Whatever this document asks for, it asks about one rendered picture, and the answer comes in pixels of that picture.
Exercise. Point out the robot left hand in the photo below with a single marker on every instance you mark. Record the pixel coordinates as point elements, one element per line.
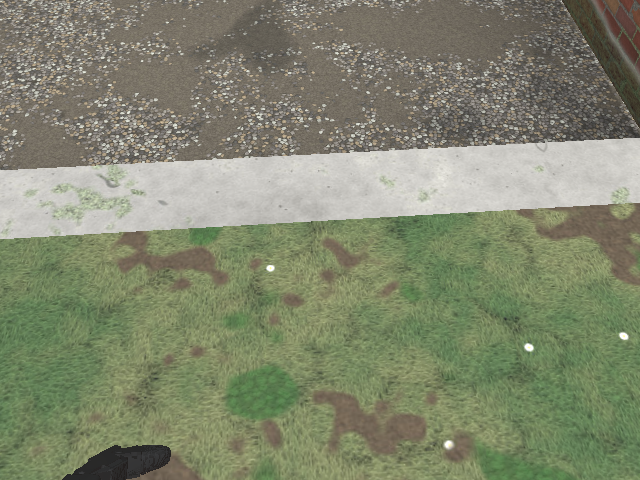
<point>116,463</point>

